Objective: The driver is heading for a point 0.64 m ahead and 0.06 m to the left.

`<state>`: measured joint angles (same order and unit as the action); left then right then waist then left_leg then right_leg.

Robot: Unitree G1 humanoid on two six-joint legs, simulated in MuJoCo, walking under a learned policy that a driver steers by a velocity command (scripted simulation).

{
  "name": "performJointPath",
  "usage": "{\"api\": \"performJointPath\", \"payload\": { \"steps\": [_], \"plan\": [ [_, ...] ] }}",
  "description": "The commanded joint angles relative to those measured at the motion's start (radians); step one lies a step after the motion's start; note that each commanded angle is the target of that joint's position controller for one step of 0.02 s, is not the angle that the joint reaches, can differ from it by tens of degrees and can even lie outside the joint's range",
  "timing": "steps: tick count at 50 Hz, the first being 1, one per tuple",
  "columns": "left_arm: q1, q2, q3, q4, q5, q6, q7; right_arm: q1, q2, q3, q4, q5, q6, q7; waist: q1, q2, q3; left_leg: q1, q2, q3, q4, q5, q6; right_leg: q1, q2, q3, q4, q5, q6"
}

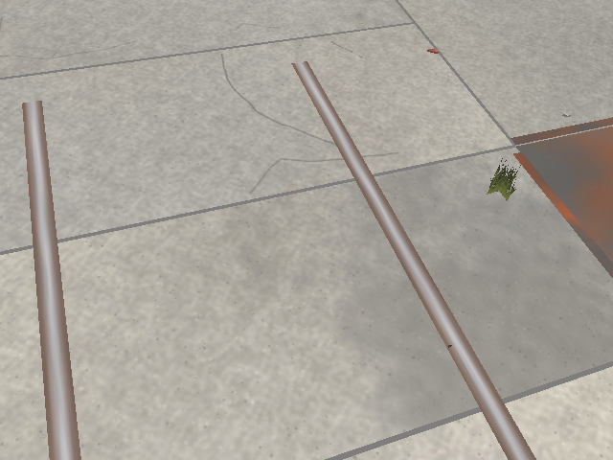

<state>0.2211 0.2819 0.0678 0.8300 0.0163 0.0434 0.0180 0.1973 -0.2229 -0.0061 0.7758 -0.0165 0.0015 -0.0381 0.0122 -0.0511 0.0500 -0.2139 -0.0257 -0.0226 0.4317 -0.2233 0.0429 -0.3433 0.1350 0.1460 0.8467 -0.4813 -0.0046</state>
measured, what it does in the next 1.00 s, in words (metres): walks ahead: right foot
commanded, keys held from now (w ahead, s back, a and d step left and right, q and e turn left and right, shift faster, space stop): no key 0.54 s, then w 0.46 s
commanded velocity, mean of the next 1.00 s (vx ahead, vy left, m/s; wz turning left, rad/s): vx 0.13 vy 0.00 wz -0.04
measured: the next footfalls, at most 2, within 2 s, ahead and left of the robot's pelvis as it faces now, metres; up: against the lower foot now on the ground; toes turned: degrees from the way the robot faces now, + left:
right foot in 0.22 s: +0.00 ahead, -0.12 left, +0.00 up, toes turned +4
right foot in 1.28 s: +0.41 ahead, -0.03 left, +0.00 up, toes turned -3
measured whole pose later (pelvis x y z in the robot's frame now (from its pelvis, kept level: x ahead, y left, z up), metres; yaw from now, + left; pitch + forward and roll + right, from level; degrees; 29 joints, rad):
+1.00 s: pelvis +0.09 +0.04 +0.00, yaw +0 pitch +0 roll -1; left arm 0.25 0.24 0.04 1.04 0.03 -0.05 -0.03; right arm 0.42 -0.20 -0.03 1.04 -0.02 -0.08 0.01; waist -0.01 -0.03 0.01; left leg -0.07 -0.05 0.06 0.32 -0.25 0.08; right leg -0.43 -0.03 -0.01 1.03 -0.26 -0.09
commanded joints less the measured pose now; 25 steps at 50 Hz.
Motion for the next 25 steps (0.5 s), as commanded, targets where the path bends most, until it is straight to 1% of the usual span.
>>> {"api": "performJointPath", "payload": {
  "steps": [1, 2, 4, 6, 8, 9, 10, 11, 12, 13, 14, 15, 16, 17, 18, 21, 25],
  "plan": [
    [0.071, 0.077, 0.016, -0.005, -0.007, 0.007, -0.011, -0.035, -0.130, -0.024, -0.055, -0.005, -0.017, 0.000, 0.026, 0.191, -0.073, 0.079, 0.210, -0.161, -0.115, 0.567, 0.130, 0.011, -0.035, -0.012, 0.051, 0.032, 0.039],
    [0.063, 0.063, 0.009, 0.003, -0.008, 0.009, -0.011, -0.016, -0.135, -0.025, -0.042, -0.002, -0.017, 0.000, 0.019, 0.190, -0.078, 0.101, 0.199, -0.146, -0.107, 0.567, 0.126, 0.021, -0.042, -0.033, 0.004, 0.035, 0.047],
    [0.036, 0.042, -0.005, 0.013, -0.008, 0.013, -0.006, 0.021, -0.139, -0.026, -0.019, 0.001, -0.016, 0.004, -0.002, 0.195, -0.084, 0.136, 0.198, -0.152, -0.093, 0.535, 0.127, 0.053, -0.065, -0.072, -0.111, 0.028, 0.054],
    [0.008, 0.038, -0.013, 0.022, -0.014, 0.015, 0.001, 0.049, -0.150, -0.030, 0.001, -0.004, -0.012, 0.008, -0.023, 0.217, -0.080, 0.146, 0.201, -0.174, -0.083, 0.509, 0.135, 0.087, -0.075, -0.098, -0.219, 0.032, 0.046],
    [0.012, 0.043, -0.016, 0.041, -0.021, 0.011, 0.008, 0.054, -0.158, -0.034, 0.018, -0.006, -0.008, 0.009, -0.021, 0.220, -0.079, 0.147, 0.204, -0.197, -0.072, 0.498, 0.134, 0.128, -0.081, -0.112, -0.338, 0.094, 0.029],
    [0.030, 0.038, -0.020, 0.057, -0.021, 0.006, 0.012, 0.044, -0.160, -0.036, 0.024, -0.003, -0.005, 0.009, -0.004, 0.205, -0.080, 0.132, 0.197, -0.194, -0.060, 0.481, 0.119, 0.177, -0.086, -0.120, -0.441, 0.180, 0.018],
    [0.050, 0.037, -0.024, 0.074, -0.015, -0.002, 0.015, 0.038, -0.159, -0.036, 0.030, 0.000, -0.004, 0.010, 0.010, 0.184, -0.082, 0.091, 0.191, -0.193, -0.053, 0.451, 0.092, 0.256, -0.106, -0.105, -0.548, 0.315, 0.007],
    [0.045, 0.062, -0.022, 0.079, -0.004, -0.012, 0.020, 0.046, -0.144, -0.032, 0.032, 0.002, -0.008, 0.012, 0.002, 0.155, -0.098, 0.032, 0.183, -0.199, -0.058, 0.366, 0.056, 0.339, -0.156, -0.041, -0.564, 0.385, -0.006],
    [0.039, 0.105, -0.018, 0.081, 0.010, -0.023, 0.022, 0.060, -0.131, -0.030, 0.028, 0.004, -0.013, 0.018, -0.022, 0.087, -0.110, -0.029, 0.146, -0.163, -0.042, 0.250, 0.029, 0.397, -0.239, 0.033, -0.520, 0.500, -0.025],
    [-0.010, 0.103, -0.020, 0.102, -0.006, -0.025, 0.017, 0.079, -0.100, -0.025, 0.045, 0.013, -0.010, 0.020, -0.056, -0.028, -0.057, 0.005, 0.080, -0.101, -0.108, 0.113, 0.018, 0.279, -0.248, 0.030, -0.488, 0.506, -0.056],
    [-0.030, 0.056, -0.032, 0.101, -0.009, -0.031, 0.010, 0.060, -0.112, -0.026, 0.069, 0.006, -0.005, 0.016, -0.032, -0.013, -0.035, 0.057, 0.073, -0.094, -0.110, 0.093, 0.008, 0.226, -0.239, 0.031, -0.508, 0.426, -0.055],
    [-0.018, 0.048, -0.036, 0.113, -0.007, -0.036, 0.008, 0.044, -0.132, -0.033, 0.079, 0.004, -0.001, 0.014, -0.017, 0.006, -0.013, 0.067, 0.080, -0.098, -0.098, 0.108, 0.011, 0.198, -0.223, 0.020, -0.527, 0.384, -0.046],
    [-0.006, 0.055, -0.037, 0.132, -0.003, -0.038, 0.012, 0.044, -0.131, -0.034, 0.088, 0.004, 0.001, 0.016, -0.020, -0.004, -0.008, 0.080, 0.089, -0.101, -0.094, 0.137, 0.014, 0.192, -0.215, 0.015, -0.536, 0.378, -0.043],
    [0.008, 0.055, -0.039, 0.148, -0.005, -0.041, 0.017, 0.050, -0.132, -0.036, 0.100, 0.003, 0.002, 0.018, -0.021, -0.010, 0.002, 0.080, 0.093, -0.101, -0.091, 0.153, 0.015, 0.189, -0.211, 0.013, -0.541, 0.381, -0.042],
    [0.015, 0.058, -0.039, 0.162, -0.007, -0.043, 0.019, 0.058, -0.124, -0.033, 0.111, 0.003, 0.002, 0.019, -0.024, -0.011, -0.002, 0.078, 0.096, -0.102, -0.095, 0.152, 0.014, 0.197, -0.211, 0.012, -0.543, 0.379, -0.041],
    [0.014, 0.048, -0.046, 0.186, -0.008, -0.046, 0.020, 0.067, -0.112, -0.029, 0.151, 0.005, 0.002, 0.018, -0.025, 0.018, 0.006, 0.074, 0.092, -0.099, -0.106, 0.129, 0.006, 0.194, -0.214, 0.015, -0.552, 0.360, -0.047],
    [0.022, 0.043, -0.051, 0.216, -0.009, -0.049, 0.021, 0.073, -0.103, -0.024, 0.194, 0.004, 0.005, 0.017, -0.025, 0.033, 0.018, 0.074, 0.091, -0.098, -0.113, 0.108, -0.001, 0.176, -0.214, 0.018, -0.565, 0.325, -0.052]
  ]
}}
